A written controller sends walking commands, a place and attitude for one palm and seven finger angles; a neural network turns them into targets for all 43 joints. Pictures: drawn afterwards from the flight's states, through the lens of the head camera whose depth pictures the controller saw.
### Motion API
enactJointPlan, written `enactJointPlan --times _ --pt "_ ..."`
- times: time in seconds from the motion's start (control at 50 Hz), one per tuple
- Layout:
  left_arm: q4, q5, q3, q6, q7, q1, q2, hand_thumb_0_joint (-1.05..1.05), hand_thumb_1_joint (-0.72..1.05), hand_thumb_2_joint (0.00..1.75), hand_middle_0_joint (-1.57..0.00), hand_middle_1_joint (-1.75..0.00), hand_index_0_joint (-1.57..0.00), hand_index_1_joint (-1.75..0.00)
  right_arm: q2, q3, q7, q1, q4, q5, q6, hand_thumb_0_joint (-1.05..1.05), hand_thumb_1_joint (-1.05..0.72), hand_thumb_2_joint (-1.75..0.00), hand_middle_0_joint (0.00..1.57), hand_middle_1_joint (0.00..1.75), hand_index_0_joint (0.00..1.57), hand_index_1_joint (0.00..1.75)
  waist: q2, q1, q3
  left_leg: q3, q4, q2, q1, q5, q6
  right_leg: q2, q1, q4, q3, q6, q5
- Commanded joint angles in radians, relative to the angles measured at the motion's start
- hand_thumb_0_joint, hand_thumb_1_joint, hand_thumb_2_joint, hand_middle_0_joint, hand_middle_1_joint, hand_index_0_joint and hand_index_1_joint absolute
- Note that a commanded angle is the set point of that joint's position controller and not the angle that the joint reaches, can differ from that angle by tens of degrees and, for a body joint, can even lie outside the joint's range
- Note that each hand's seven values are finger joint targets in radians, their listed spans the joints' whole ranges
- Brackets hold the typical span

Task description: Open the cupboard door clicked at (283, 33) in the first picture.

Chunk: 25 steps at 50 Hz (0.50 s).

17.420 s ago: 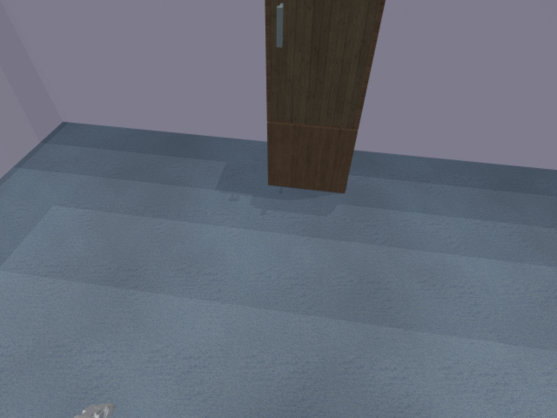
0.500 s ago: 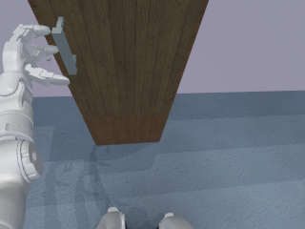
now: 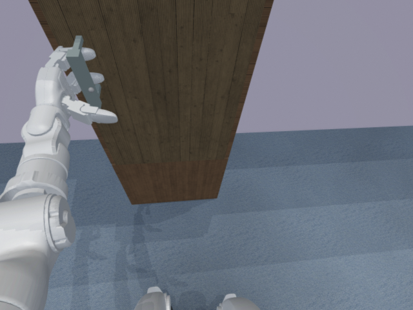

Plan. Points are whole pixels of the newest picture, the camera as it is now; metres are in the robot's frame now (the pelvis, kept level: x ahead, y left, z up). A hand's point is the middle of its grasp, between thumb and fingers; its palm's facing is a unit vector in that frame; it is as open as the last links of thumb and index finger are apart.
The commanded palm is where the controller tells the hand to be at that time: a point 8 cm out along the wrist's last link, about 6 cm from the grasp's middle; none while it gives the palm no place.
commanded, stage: slide the fingers in behind the handle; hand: left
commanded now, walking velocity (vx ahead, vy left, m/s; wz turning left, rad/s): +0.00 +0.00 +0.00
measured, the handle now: (87, 75) +0.55 +0.20 +0.11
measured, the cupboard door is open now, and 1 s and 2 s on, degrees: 0 0 6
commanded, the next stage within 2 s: close the thumb around the handle in 0.72 s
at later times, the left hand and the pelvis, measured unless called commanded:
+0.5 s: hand (99, 89) +0.50 +0.17 +0.12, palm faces +0.04 -1.00 -0.01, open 14.0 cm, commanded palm +0.48 +0.21 +0.11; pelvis +0.00 +0.00 +0.00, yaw +0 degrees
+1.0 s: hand (99, 89) +0.50 +0.17 +0.12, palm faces +0.03 -1.00 +0.00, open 13.2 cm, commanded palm +0.48 +0.21 +0.11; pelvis +0.00 +0.00 +0.00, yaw +0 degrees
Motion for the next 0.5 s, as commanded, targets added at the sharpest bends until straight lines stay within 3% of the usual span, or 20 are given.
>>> enactJointPlan --times 0.0,0.04,0.06,0.08,0.1,0.12,0.18,0.24,0.3,0.36,0.4,0.42,0.44,0.48 --pt "-0.247 0.007 0.037 -0.083 0.037 -0.502 0.256 0.00 -0.50 0.30 -0.30 -1.20 -0.30 -1.20 -0.173 -0.066 -0.011 0.148 -0.058 -0.009 -0.017 0.00 -0.90 -0.90 0.20 0.30 0.20 0.30 0.091 -0.013 -0.406 -0.051 -0.063 -0.027 0.437 0.293 0.025 0.011 0.011 -0.118 0.031 0.013 0.347" --pt "-0.270 0.008 0.042 -0.102 0.043 -0.473 0.248 0.00 -0.50 0.30 -0.30 -1.20 -0.30 -1.20 -0.170 -0.069 -0.007 0.145 -0.064 -0.011 -0.020 0.00 -0.90 -0.90 0.20 0.30 0.20 0.30 0.110 0.002 -0.448 -0.048 -0.058 -0.027 0.467 0.322 0.020 0.012 0.019 -0.111 0.029 0.010 0.363" --pt "-0.278 0.004 0.029 -0.110 0.044 -0.480 0.224 0.00 -0.50 0.30 -0.30 -1.20 -0.30 -1.20 -0.169 -0.070 -0.005 0.148 -0.061 -0.014 -0.021 0.00 -0.90 -0.90 0.20 0.30 0.20 0.30 0.098 -0.010 -0.448 -0.052 -0.052 -0.028 0.477 0.343 0.024 0.014 0.016 -0.108 0.027 0.009 0.382" --pt "-0.256 0.010 0.040 -0.110 0.044 -0.464 0.238 0.00 -0.50 0.30 -0.30 -1.20 -0.30 -1.20 -0.172 -0.072 -0.005 0.148 -0.057 -0.009 -0.018 0.00 -0.90 -0.90 0.20 0.30 0.20 0.30 0.082 -0.004 -0.446 -0.051 -0.054 -0.023 0.472 0.328 0.021 0.015 0.007 -0.110 0.027 0.012 0.370" --pt "-0.257 0.003 -0.003 -0.105 0.039 -0.492 0.192 0.00 -0.50 0.30 -0.30 -1.20 -0.30 -1.20 -0.168 -0.070 -0.004 0.143 -0.055 -0.009 -0.018 0.00 -0.90 -0.90 0.20 0.30 0.20 0.30 0.077 -0.026 -0.419 -0.047 -0.056 -0.027 0.459 0.307 0.025 0.015 0.006 -0.120 0.031 0.015 0.366" --pt "-0.251 -0.002 0.020 -0.102 0.038 -0.496 0.215 0.00 -0.50 0.30 -0.30 -1.20 -0.30 -1.20 -0.173 -0.074 -0.006 0.150 -0.050 -0.008 -0.019 0.00 -0.90 -0.90 0.20 0.30 0.20 0.30 0.051 -0.022 -0.420 -0.047 -0.057 -0.027 0.443 0.291 0.026 0.015 0.021 -0.124 0.034 0.017 0.363" --pt "-0.255 -0.003 0.007 -0.092 0.030 -0.490 0.200 0.00 -0.50 0.30 -0.30 -1.20 -0.30 -1.20 -0.172 -0.074 -0.006 0.147 -0.052 -0.003 -0.018 0.00 -0.90 -0.90 0.20 0.30 0.20 0.30 0.083 -0.015 -0.437 -0.043 -0.063 -0.030 0.455 0.300 0.025 0.011 0.028 -0.122 0.035 0.014 0.376" --pt "-0.243 -0.006 -0.004 -0.079 0.039 -0.480 0.179 0.00 -0.50 0.30 -0.30 -1.20 -0.30 -1.20 -0.168 -0.072 -0.005 0.144 -0.050 -0.007 -0.019 0.00 -0.90 -0.90 0.20 0.30 0.20 0.30 0.087 -0.013 -0.401 -0.042 -0.068 -0.032 0.443 0.276 0.024 0.012 0.019 -0.131 0.032 0.014 0.353" --pt "-0.237 -0.006 0.027 -0.083 0.058 -0.448 0.199 0.00 -0.50 0.30 -0.30 -1.20 -0.30 -1.20 -0.169 -0.073 -0.003 0.151 -0.049 -0.010 -0.018 0.00 -0.90 -0.90 0.20 0.30 0.20 0.30 0.068 0.000 -0.410 -0.043 -0.068 -0.031 0.441 0.306 0.024 0.013 0.035 -0.123 0.029 0.012 0.379" --pt "-0.273 -0.004 -0.016 -0.100 0.060 -0.463 0.145 0.00 -0.50 0.30 -0.30 -1.20 -0.30 -1.20 -0.164 -0.076 0.002 0.150 -0.054 -0.012 -0.021 0.00 -0.90 -0.90 0.20 0.30 0.20 0.30 0.068 -0.009 -0.417 -0.044 -0.063 -0.034 0.459 0.319 0.024 0.013 0.029 -0.121 0.029 0.010 0.389" --pt "-0.240 0.004 -0.015 -0.099 0.065 -0.470 0.159 0.00 -0.50 0.30 -0.30 -1.20 -0.30 -1.20 -0.169 -0.076 0.001 0.148 -0.043 -0.010 -0.018 0.00 -0.90 -0.90 0.20 0.30 0.20 0.30 0.069 -0.018 -0.386 -0.049 -0.068 -0.029 0.450 0.287 0.021 0.012 -0.003 -0.125 0.027 0.012 0.350" --pt "-0.238 0.004 -0.040 -0.097 0.066 -0.488 0.129 0.00 -0.50 0.30 -0.30 -1.20 -0.30 -1.20 -0.168 -0.076 0.002 0.147 -0.044 -0.009 -0.019 0.00 -0.90 -0.90 0.20 0.30 0.20 0.30 0.060 -0.030 -0.369 -0.050 -0.072 -0.029 0.448 0.266 0.022 0.013 -0.018 -0.132 0.027 0.014 0.332" --pt "-0.227 0.002 -0.025 -0.093 0.069 -0.479 0.141 0.00 -0.50 0.30 -0.30 -1.20 -0.30 -1.20 -0.169 -0.077 0.002 0.148 -0.042 -0.011 -0.020 0.00 -0.90 -0.90 0.20 0.30 0.20 0.30 0.052 -0.022 -0.362 -0.046 -0.074 -0.032 0.432 0.254 0.023 0.013 -0.003 -0.135 0.028 0.014 0.327" --pt "-0.240 0.005 -0.008 -0.100 0.070 -0.488 0.166 0.00 -0.50 0.30 -0.30 -1.20 -0.30 -1.20 -0.173 -0.078 0.000 0.152 -0.041 -0.009 -0.021 0.00 -0.90 -0.90 0.20 0.30 0.20 0.30 0.056 -0.018 -0.407 -0.048 -0.070 -0.032 0.449 0.279 0.025 0.010 0.007 -0.128 0.033 0.013 0.347"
